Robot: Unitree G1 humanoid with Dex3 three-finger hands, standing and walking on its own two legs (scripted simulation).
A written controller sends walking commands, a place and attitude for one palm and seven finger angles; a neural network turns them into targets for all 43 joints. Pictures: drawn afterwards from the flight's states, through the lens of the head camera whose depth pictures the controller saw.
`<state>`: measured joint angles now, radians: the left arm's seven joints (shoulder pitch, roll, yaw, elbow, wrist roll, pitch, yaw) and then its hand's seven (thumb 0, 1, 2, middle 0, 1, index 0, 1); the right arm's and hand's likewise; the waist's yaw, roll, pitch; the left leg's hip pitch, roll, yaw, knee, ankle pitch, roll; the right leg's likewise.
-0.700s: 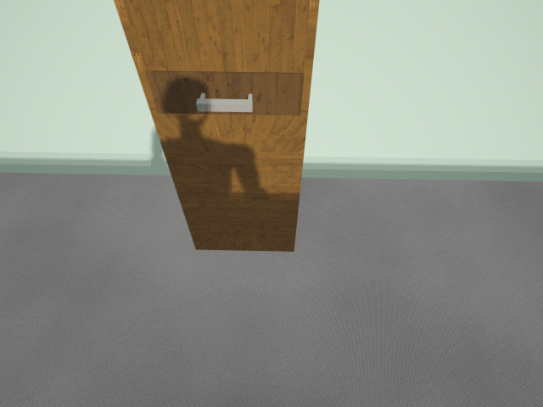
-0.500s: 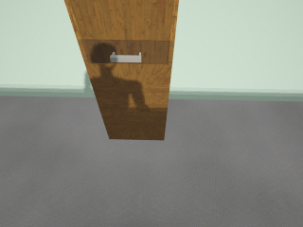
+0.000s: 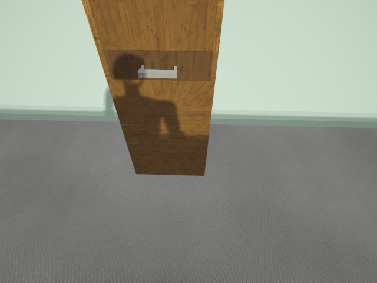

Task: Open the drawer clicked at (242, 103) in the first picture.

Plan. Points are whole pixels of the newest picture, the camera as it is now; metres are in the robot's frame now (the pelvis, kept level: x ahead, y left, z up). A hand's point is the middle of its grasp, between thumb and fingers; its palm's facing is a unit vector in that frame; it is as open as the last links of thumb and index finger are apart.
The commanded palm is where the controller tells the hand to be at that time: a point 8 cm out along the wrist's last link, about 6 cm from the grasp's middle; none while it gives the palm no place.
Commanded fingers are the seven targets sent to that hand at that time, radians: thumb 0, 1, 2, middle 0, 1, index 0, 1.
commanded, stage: look at it before walking up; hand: left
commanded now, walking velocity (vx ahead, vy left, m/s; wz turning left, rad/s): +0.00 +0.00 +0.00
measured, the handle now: (158, 70) +0.81 +0.15 -0.01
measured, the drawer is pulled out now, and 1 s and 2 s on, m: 0.00 0.00 0.00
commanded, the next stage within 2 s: take the last steps up to it in 0.14 s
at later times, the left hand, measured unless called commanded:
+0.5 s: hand out of the picture +0.03 +0.21 -0.19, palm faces +0.00 -0.97 -0.24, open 7.4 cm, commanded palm none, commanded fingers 0.00 0.90 0.90 -0.20 -0.30 -0.20 -0.30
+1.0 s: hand (140, 266) +0.19 +0.14 -0.19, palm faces +0.07 -0.97 -0.22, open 7.3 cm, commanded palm none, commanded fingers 0.00 0.90 0.90 -0.20 -0.30 -0.20 -0.30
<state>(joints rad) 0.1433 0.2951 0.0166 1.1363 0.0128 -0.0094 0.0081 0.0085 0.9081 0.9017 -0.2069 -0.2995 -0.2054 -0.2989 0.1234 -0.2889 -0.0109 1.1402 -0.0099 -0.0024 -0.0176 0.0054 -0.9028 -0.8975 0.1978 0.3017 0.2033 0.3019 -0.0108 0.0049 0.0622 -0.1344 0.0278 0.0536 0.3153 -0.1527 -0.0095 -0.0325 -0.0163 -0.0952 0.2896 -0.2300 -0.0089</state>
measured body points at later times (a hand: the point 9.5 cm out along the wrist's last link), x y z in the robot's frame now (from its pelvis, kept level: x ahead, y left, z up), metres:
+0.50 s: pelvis +0.03 +0.00 -0.01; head +0.02 +0.00 +0.44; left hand +0.04 +0.26 -0.17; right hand +0.04 -0.25 -0.17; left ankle +0.01 +0.12 -0.75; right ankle -0.04 -0.11 -0.75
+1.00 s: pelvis +0.15 -0.05 -0.02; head +0.17 -0.05 +0.43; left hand +0.19 +0.19 -0.17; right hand +0.09 -0.28 -0.17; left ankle +0.10 +0.08 -0.69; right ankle +0.16 -0.15 -0.75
